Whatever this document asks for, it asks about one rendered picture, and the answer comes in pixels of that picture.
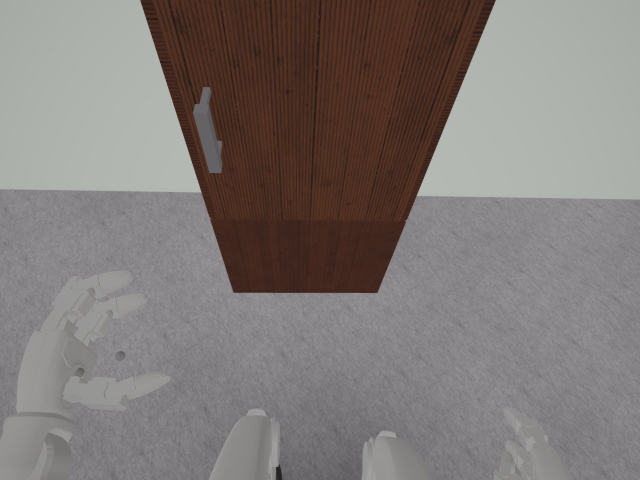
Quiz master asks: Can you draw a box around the robot thigh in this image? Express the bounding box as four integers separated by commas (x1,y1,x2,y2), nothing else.
362,436,435,480
209,415,280,480

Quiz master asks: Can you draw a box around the robot left forearm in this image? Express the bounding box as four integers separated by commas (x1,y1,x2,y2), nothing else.
0,412,75,480

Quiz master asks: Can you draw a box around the handle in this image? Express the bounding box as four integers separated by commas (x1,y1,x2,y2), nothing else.
193,87,223,173

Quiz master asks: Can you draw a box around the left robot thigh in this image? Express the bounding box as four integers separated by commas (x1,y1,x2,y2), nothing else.
209,415,280,480

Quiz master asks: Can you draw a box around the right robot hand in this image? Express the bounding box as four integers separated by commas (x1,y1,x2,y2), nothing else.
494,406,571,480

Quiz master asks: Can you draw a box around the left robot hand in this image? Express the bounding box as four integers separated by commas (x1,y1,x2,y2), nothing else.
16,270,171,418

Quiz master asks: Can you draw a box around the cupboard door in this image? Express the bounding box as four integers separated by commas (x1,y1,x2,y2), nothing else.
152,0,486,221

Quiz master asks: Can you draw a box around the right robot thigh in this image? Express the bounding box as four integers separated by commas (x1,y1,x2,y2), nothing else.
362,436,435,480

